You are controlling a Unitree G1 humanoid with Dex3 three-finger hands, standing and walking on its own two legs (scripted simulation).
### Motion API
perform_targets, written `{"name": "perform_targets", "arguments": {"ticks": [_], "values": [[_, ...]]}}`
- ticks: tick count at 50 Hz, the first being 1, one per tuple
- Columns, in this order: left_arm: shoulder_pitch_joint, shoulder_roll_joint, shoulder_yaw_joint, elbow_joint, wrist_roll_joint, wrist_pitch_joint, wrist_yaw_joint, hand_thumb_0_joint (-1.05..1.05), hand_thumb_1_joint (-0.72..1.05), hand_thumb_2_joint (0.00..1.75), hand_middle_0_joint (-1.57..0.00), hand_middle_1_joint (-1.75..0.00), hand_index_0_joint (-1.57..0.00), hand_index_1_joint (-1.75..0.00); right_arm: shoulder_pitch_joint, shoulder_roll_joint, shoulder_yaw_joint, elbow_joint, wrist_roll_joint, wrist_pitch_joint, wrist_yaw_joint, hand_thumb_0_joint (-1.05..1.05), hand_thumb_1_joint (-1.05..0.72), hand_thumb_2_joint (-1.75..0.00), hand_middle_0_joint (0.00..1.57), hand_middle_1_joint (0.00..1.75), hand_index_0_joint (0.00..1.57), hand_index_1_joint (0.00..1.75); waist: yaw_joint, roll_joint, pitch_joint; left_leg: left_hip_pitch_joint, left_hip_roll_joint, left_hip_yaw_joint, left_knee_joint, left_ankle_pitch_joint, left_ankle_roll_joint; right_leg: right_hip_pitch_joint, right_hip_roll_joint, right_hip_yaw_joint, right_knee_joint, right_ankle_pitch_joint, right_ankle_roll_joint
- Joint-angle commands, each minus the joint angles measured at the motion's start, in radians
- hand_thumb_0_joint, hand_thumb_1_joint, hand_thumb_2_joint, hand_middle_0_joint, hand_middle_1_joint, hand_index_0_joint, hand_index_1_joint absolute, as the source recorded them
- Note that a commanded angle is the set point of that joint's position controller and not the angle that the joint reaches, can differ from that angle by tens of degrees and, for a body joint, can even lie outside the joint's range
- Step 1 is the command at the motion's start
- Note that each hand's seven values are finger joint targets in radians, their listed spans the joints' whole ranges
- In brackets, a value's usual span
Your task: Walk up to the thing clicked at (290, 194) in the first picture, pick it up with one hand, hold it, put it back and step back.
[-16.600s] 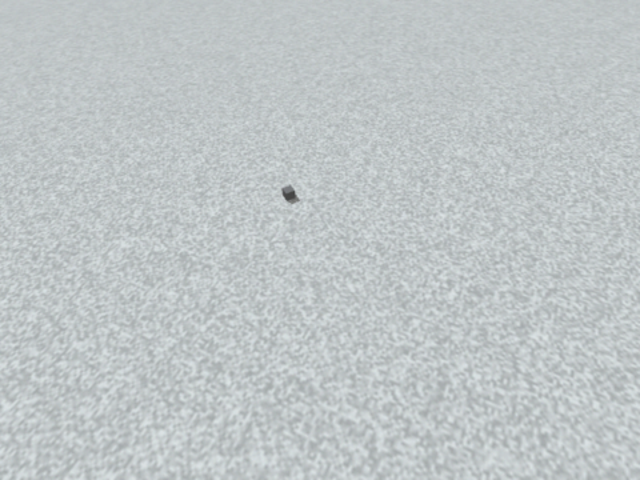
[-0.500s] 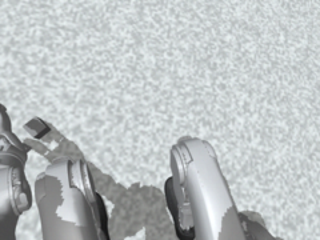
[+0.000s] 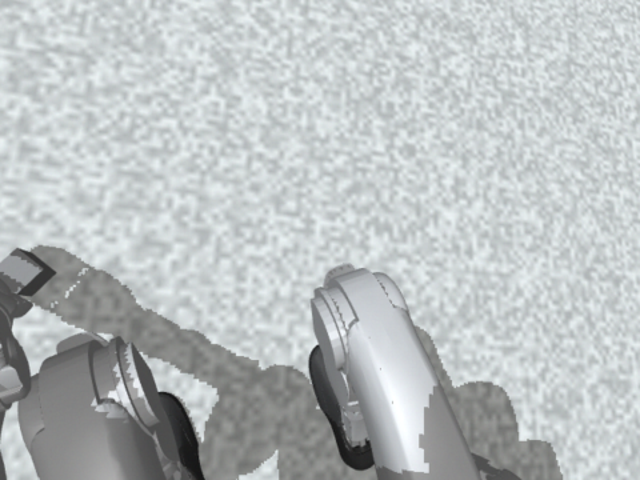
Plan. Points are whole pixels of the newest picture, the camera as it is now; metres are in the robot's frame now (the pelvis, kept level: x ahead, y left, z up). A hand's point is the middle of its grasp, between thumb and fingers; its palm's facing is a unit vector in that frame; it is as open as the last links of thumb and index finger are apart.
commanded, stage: rest palm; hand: left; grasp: from above
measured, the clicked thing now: (24, 272) +0.42 +0.32 -0.29
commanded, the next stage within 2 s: close in 1.14 s
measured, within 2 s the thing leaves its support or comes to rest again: neither
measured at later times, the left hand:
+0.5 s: hand (2, 272) +0.42 +0.33 -0.24, palm faces -0.29 -0.35 -0.89, open 14.5 cm
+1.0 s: hand (0, 277) +0.41 +0.34 -0.25, palm faces -0.30 -0.34 -0.89, open 14.3 cm
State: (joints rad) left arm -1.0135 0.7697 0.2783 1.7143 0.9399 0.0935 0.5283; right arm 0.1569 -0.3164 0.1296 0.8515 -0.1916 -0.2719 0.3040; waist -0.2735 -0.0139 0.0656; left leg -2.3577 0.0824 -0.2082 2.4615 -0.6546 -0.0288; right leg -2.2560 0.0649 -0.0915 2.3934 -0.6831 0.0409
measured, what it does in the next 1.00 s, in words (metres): stands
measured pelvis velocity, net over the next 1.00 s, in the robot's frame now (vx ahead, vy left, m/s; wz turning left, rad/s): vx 0.00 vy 0.01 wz -0.08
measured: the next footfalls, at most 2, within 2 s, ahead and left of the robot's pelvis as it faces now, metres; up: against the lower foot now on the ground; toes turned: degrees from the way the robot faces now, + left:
none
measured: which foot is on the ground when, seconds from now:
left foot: down 0.00-1.00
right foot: down 0.00-1.00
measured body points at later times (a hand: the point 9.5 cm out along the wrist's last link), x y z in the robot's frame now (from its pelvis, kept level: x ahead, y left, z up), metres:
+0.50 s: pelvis +0.00 +0.01 +0.00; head +0.28 +0.09 +0.34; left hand +0.43 +0.34 -0.19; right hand +0.04 -0.24 -0.08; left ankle +0.08 +0.15 -0.28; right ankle +0.10 -0.12 -0.28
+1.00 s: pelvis +0.00 +0.01 -0.01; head +0.27 +0.11 +0.33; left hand +0.43 +0.35 -0.20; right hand +0.02 -0.23 -0.07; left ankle +0.08 +0.15 -0.28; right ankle +0.10 -0.12 -0.28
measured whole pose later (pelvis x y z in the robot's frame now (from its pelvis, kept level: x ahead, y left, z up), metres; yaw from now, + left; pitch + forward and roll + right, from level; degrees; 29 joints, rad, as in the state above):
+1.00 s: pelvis +0.00 +0.01 -0.01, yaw -4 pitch +25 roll -13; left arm -1.04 0.95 0.33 1.87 0.96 0.01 0.72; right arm 0.10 -0.34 0.27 0.81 -0.25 -0.41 0.38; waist -0.34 -0.13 0.20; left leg -2.33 0.07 -0.31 2.54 -0.69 -0.03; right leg -2.17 0.09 -0.17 2.40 -0.69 0.07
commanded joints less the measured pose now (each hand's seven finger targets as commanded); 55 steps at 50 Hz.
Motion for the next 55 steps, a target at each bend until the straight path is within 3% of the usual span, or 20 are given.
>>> {"name": "perform_targets", "arguments": {"ticks": [1,5,9,11,12,15,17,20,21,22,23,25,26,30,32,35,41,44,49,55], "values": [[-0.315,0.227,-0.052,-0.107,0.027,-0.087,0.083,0.0,-0.61,1.0,-0.1,-0.97,-0.07,-0.99,0.196,-0.27,-0.051,-0.018,0.001,-0.041,-0.012,0.0,-0.91,-0.91,0.2,0.3,0.2,0.3,-0.047,0.232,-0.638,0.462,-0.021,0.103,-0.184,0.062,0.057,0.334,0.036,-0.119,-0.28,0.128,-0.057],[-0.289,0.301,0.015,-0.083,0.071,-0.106,0.167,0.0,-0.61,1.0,-0.1,-0.97,-0.07,-0.99,0.2,-0.282,-0.037,-0.006,-0.021,-0.053,-0.011,0.0,-0.91,-0.91,0.2,0.3,0.2,0.3,-0.038,0.314,-0.65,0.52,-0.012,0.104,-0.184,0.102,0.04,0.348,0.034,-0.14,-0.253,0.175,-0.062],[-0.295,0.302,0.049,-0.048,0.069,-0.074,0.233,0.0,-0.61,1.02,-0.11,-0.93,-0.07,-0.97,0.179,-0.282,-0.028,-0.008,-0.045,-0.062,0.006,0.0,-0.91,-0.91,0.2,0.3,0.2,0.3,-0.05,0.367,-0.643,0.538,-0.001,0.104,-0.174,0.147,0.03,0.353,0.036,-0.146,-0.241,0.235,-0.06],[-0.282,0.315,0.07,-0.031,0.05,-0.057,0.247,0.0,-0.61,1.02,-0.11,-0.92,-0.07,-0.95,0.164,-0.29,-0.028,-0.002,-0.047,-0.067,0.015,0.0,-0.91,-0.91,0.2,0.3,0.2,0.3,-0.043,0.389,-0.616,0.538,0.002,0.102,-0.177,0.162,0.025,0.351,0.034,-0.151,-0.238,0.241,-0.06],[-0.294,0.298,0.042,0.003,0.057,-0.048,0.245,0.0,-0.61,1.03,-0.11,-0.92,-0.06,-0.96,0.16,-0.283,-0.019,-0.004,-0.055,-0.072,0.023,0.0,-0.91,-0.91,0.2,0.3,0.2,0.3,-0.063,0.381,-0.597,0.528,0.002,0.101,-0.164,0.162,0.027,0.342,0.034,-0.152,-0.231,0.246,-0.058],[-0.274,0.3,0.032,0.004,0.039,-0.036,0.235,0.0,-0.61,1.01,-0.11,-0.91,-0.07,-0.95,0.145,-0.288,-0.016,-0.009,-0.055,-0.083,0.04,0.0,-0.91,-0.91,0.2,0.3,0.2,0.3,-0.062,0.366,-0.575,0.52,0.001,0.093,-0.166,0.163,0.033,0.349,0.034,-0.157,-0.234,0.244,-0.055],[-0.225,0.338,0.068,0.01,0.029,-0.029,0.238,0.0,-0.61,1.01,-0.1,-0.93,-0.07,-0.96,0.16,-0.302,-0.017,0.011,-0.055,-0.083,0.046,0.0,-0.91,-0.91,0.2,0.3,0.2,0.3,-0.049,0.357,-0.599,0.538,0.004,0.084,-0.167,0.194,0.033,0.38,0.042,-0.159,-0.237,0.276,-0.054],[-0.195,0.339,0.072,0.027,0.02,-0.023,0.237,0.0,-0.61,1.0,-0.1,-0.95,-0.07,-0.98,0.145,-0.305,-0.012,-0.003,-0.05,-0.088,0.056,0.0,-0.91,-0.91,0.2,0.3,0.2,0.3,-0.049,0.355,-0.583,0.526,0.005,0.076,-0.173,0.197,0.034,0.385,0.044,-0.164,-0.23,0.279,-0.054],[-0.222,0.332,0.061,0.019,0.016,-0.022,0.235,0.0,-0.61,1.01,-0.1,-0.94,-0.06,-0.97,0.146,-0.303,-0.008,-0.005,-0.05,-0.09,0.06,0.0,-0.91,-0.91,0.2,0.3,0.2,0.3,-0.063,0.345,-0.574,0.516,0.005,0.074,-0.166,0.191,0.035,0.375,0.039,-0.166,-0.224,0.27,-0.053],[-0.198,0.345,0.09,0.035,0.009,-0.019,0.238,0.0,-0.61,1.01,-0.1,-0.95,-0.07,-0.97,0.163,-0.308,-0.008,-0.005,-0.05,-0.086,0.061,0.0,-0.91,-0.91,0.2,0.3,0.2,0.3,-0.064,0.331,-0.58,0.523,0.007,0.069,-0.17,0.206,0.036,0.396,0.045,-0.169,-0.231,0.286,-0.052],[-0.232,0.333,0.06,0.022,0.012,-0.023,0.231,0.0,-0.61,1.01,-0.1,-0.94,-0.07,-0.97,0.16,-0.304,-0.003,-0.014,-0.052,-0.088,0.063,0.0,-0.91,-0.91,0.2,0.3,0.2,0.3,-0.079,0.328,-0.57,0.509,0.005,0.07,-0.162,0.196,0.04,0.388,0.044,-0.166,-0.231,0.28,-0.051],[-0.236,0.364,0.074,0.025,-0.001,-0.033,0.226,0.0,-0.61,1.01,-0.1,-0.95,-0.07,-0.98,0.146,-0.309,0.004,-0.014,-0.046,-0.093,0.06,0.0,-0.91,-0.91,0.2,0.3,0.2,0.3,-0.076,0.326,-0.556,0.486,0.007,0.066,-0.159,0.173,0.043,0.383,0.046,-0.166,-0.235,0.262,-0.05],[-0.249,0.356,0.053,0.019,0.007,-0.039,0.216,0.0,-0.61,1.01,-0.1,-0.94,-0.06,-0.97,0.157,-0.306,0.01,-0.014,-0.052,-0.096,0.063,0.0,-0.91,-0.91,0.2,0.3,0.2,0.3,-0.094,0.316,-0.559,0.495,0.006,0.069,-0.145,0.181,0.045,0.391,0.044,-0.163,-0.231,0.274,-0.047],[-0.262,0.38,0.051,0.024,0.008,-0.07,0.212,0.0,-0.61,1.01,-0.1,-0.95,-0.06,-0.98,0.159,-0.314,0.025,-0.008,-0.05,-0.107,0.06,0.0,-0.91,-0.91,0.2,0.3,0.2,0.3,-0.093,0.345,-0.546,0.508,0.008,0.056,-0.157,0.156,0.037,0.382,0.044,-0.178,-0.224,0.239,-0.053],[-0.277,0.377,0.024,0.04,0.023,-0.082,0.207,0.0,-0.59,0.99,-0.1,-0.97,-0.07,-0.99,0.156,-0.313,0.036,-0.013,-0.058,-0.112,0.063,0.0,-0.91,-0.91,0.2,0.3,0.2,0.3,-0.114,0.344,-0.523,0.504,0.007,0.053,-0.157,0.13,0.036,0.369,0.045,-0.187,-0.221,0.214,-0.052],[-0.244,0.386,0.033,0.046,0.02,-0.091,0.215,0.0,-0.58,0.99,-0.1,-0.96,-0.07,-0.98,0.153,-0.328,0.037,-0.009,-0.053,-0.118,0.06,0.0,-0.9,-0.91,0.2,0.3,0.2,0.3,-0.094,0.369,-0.521,0.525,0.009,0.045,-0.172,0.116,0.029,0.361,0.046,-0.196,-0.221,0.196,-0.056],[-0.243,0.388,0.018,0.053,0.022,-0.087,0.226,0.0,-0.6,1.0,-0.1,-0.95,-0.07,-0.98,0.155,-0.33,0.053,-0.018,-0.059,-0.13,0.067,0.0,-0.91,-0.91,0.2,0.3,0.2,0.3,-0.108,0.338,-0.5,0.503,0.01,0.048,-0.147,0.155,0.032,0.385,0.046,-0.192,-0.222,0.242,-0.048],[-0.201,0.404,0.029,0.065,0.02,-0.084,0.233,0.0,-0.59,1.0,-0.11,-0.94,-0.08,-0.96,0.144,-0.336,0.055,-0.015,-0.051,-0.135,0.065,0.0,-0.91,-0.91,0.2,0.3,0.2,0.3,-0.091,0.35,-0.489,0.503,0.013,0.043,-0.157,0.153,0.028,0.39,0.05,-0.194,-0.224,0.239,-0.049],[-0.209,0.411,0.025,0.074,0.02,-0.08,0.24,0.0,-0.56,0.97,-0.11,-0.95,-0.09,-0.97,0.128,-0.343,0.058,-0.02,-0.049,-0.144,0.067,0.0,-0.91,-0.91,0.2,0.3,0.2,0.3,-0.103,0.349,-0.44,0.496,0.016,0.026,-0.175,0.103,0.025,0.358,0.043,-0.205,-0.217,0.197,-0.048],[-0.232,0.398,0.0,0.066,0.008,-0.088,0.236,0.0,-0.56,0.97,-0.11,-0.95,-0.09,-0.97,0.129,-0.352,0.067,-0.035,-0.06,-0.155,0.07,0.0,-0.91,-0.91,0.2,0.3,0.2,0.3,-0.128,0.329,-0.451,0.5,0.016,0.029,-0.158,0.135,0.028,0.395,0.051,-0.203,-0.231,0.235,-0.044]]}}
